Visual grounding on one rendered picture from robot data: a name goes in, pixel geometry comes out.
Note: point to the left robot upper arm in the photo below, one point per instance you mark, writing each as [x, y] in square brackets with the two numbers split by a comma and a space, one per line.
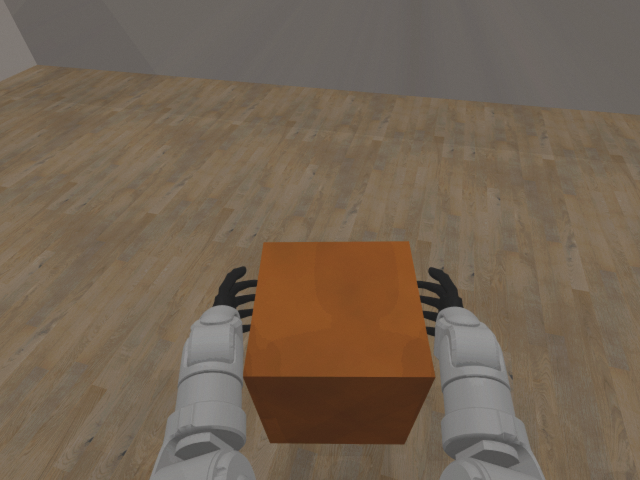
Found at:
[223, 464]

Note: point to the right robot forearm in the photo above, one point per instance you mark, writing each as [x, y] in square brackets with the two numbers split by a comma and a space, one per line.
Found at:
[479, 420]

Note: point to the left robot forearm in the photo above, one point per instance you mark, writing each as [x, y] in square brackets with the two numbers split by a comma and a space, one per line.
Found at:
[208, 414]

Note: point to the left robot hand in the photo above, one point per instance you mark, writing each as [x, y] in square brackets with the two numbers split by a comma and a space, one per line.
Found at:
[228, 289]

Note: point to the right robot upper arm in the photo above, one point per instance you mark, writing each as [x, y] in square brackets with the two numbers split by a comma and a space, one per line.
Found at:
[474, 469]

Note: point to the right robot hand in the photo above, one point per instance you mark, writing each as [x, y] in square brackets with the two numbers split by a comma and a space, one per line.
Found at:
[447, 292]

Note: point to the carton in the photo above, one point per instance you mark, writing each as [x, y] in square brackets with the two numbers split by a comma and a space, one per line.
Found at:
[338, 351]

